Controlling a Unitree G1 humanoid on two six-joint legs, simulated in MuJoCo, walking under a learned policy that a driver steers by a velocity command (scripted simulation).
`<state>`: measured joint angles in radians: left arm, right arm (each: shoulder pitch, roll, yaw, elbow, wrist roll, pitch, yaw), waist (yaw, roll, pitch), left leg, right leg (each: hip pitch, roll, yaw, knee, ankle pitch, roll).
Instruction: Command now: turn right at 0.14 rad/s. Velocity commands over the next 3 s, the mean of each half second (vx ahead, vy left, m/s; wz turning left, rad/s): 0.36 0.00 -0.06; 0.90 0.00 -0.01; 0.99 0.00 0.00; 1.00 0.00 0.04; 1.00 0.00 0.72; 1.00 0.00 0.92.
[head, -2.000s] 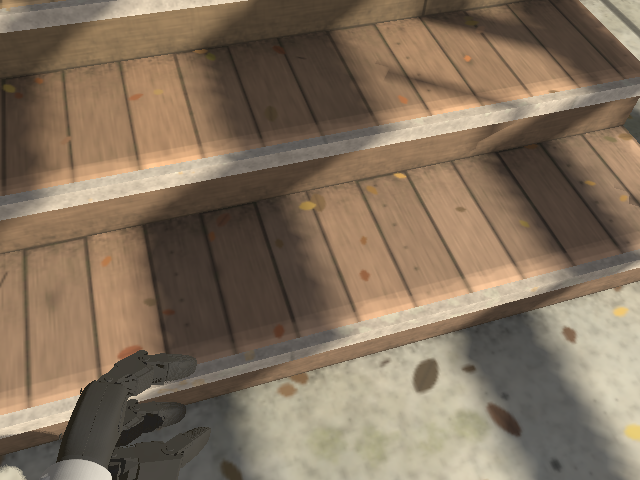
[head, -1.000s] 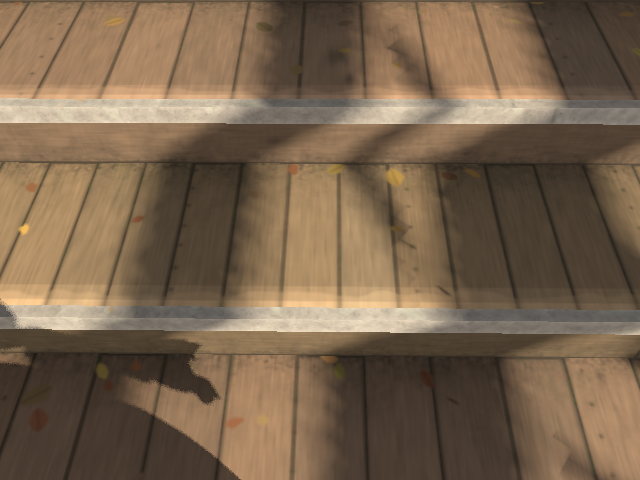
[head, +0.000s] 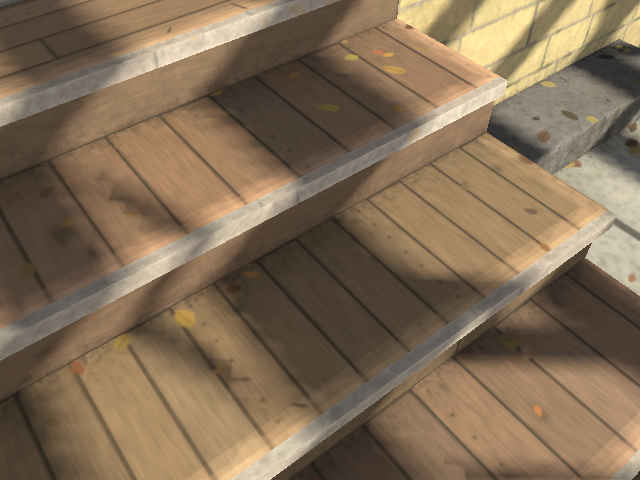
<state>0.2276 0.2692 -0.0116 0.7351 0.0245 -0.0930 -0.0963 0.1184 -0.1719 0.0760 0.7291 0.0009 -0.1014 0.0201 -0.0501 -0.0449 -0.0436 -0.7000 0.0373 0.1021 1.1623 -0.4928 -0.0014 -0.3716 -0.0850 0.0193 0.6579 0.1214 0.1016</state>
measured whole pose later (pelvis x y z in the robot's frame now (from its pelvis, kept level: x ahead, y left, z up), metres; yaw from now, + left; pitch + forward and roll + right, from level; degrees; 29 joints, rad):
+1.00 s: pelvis +0.35 +0.14 +0.09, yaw +1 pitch +5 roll -4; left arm -0.12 0.06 -0.05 0.55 0.01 0.00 -0.03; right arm 0.67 -0.10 -0.02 1.02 0.00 -0.11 -0.03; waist -0.08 0.00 0.01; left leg 0.15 -0.03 0.06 0.12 -0.35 0.10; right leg -1.36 -0.02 -0.22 1.73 -0.43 -0.14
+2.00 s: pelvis +1.29 +0.16 +0.43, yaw -1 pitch +10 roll -1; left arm -0.18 0.15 -0.02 0.50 0.02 -0.15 -0.05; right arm 0.71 -0.16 -0.06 0.98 -0.05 -0.11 -0.06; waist -0.15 0.00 -0.07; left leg -0.09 0.00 -0.09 0.79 -0.15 0.04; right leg -0.55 -0.05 -0.01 0.81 -0.20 -0.13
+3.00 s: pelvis +2.38 +0.40 +0.57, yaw +49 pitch +1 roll -2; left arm 0.62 0.19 0.02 0.92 0.01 -0.09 0.05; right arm 0.03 -0.24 0.00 0.60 -0.03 -0.03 0.07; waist 0.05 0.06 0.03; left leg -0.55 -0.09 0.15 0.69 -0.04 0.24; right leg 0.09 0.05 -0.26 0.82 -0.24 0.06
